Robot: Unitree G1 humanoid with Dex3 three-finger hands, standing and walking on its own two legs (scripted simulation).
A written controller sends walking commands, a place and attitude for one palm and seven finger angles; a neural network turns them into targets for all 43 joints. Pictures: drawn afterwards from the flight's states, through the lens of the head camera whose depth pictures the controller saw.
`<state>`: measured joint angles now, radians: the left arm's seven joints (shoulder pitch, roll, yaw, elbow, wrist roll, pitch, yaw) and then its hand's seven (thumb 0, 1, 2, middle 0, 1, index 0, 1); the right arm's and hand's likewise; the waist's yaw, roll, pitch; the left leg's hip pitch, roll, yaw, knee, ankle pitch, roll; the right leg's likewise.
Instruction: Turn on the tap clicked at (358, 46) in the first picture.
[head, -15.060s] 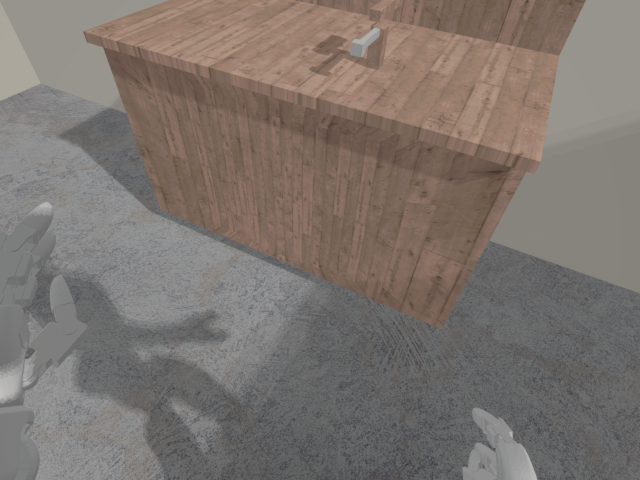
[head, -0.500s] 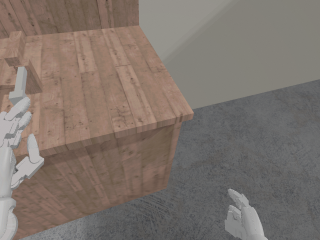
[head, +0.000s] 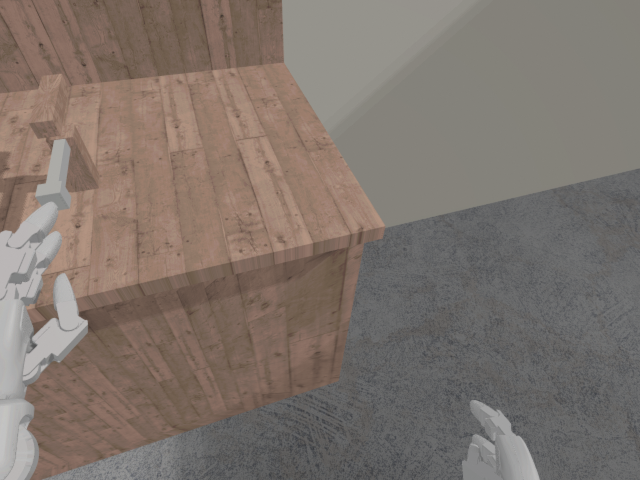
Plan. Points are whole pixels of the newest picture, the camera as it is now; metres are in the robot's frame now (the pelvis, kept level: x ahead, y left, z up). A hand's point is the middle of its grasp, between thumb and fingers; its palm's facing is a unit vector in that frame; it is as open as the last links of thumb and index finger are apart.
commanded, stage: look again from close up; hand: left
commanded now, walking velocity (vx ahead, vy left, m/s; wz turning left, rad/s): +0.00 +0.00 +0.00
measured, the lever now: (53, 196) +0.40 +0.39 +0.12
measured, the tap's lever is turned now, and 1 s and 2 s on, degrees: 0 0 0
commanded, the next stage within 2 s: come to a stop and stand still in 0.02 s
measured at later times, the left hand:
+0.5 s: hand (106, 303) +0.24 +0.23 +0.15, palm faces +0.34 -0.84 -0.41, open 7.4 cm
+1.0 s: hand (81, 309) +0.23 +0.26 +0.14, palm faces +0.36 -0.85 -0.39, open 7.4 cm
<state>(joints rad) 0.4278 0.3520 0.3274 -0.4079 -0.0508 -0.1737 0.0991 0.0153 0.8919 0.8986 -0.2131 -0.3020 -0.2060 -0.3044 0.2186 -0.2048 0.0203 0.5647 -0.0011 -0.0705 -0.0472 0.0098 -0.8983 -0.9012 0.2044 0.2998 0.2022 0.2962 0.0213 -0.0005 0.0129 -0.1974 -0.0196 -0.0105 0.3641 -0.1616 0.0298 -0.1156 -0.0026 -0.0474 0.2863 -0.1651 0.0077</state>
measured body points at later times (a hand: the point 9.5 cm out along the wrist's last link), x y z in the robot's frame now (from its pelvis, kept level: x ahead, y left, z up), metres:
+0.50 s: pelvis +0.01 +0.00 -0.01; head +0.03 -0.01 +0.44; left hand +0.21 +0.28 +0.18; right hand +0.18 -0.23 -0.09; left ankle +0.02 +0.10 -0.75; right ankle -0.01 -0.12 -0.75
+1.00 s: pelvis +0.01 +0.01 +0.00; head +0.04 +0.02 +0.44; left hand +0.21 +0.30 +0.16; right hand +0.21 -0.21 -0.07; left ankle +0.02 +0.10 -0.75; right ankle -0.01 -0.12 -0.75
